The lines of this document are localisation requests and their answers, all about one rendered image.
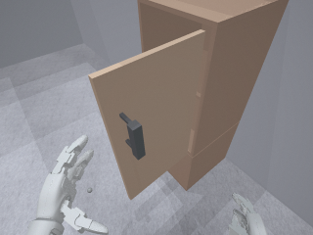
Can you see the left robot hand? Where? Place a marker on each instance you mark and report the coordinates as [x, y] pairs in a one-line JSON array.
[[60, 183]]

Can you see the right robot hand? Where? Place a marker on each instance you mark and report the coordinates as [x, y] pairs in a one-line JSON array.
[[251, 223]]

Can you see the cupboard door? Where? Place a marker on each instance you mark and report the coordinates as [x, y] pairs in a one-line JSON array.
[[158, 88]]

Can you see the handle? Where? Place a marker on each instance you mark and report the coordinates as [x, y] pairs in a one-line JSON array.
[[136, 137]]

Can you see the left robot forearm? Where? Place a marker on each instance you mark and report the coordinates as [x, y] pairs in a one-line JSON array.
[[45, 226]]

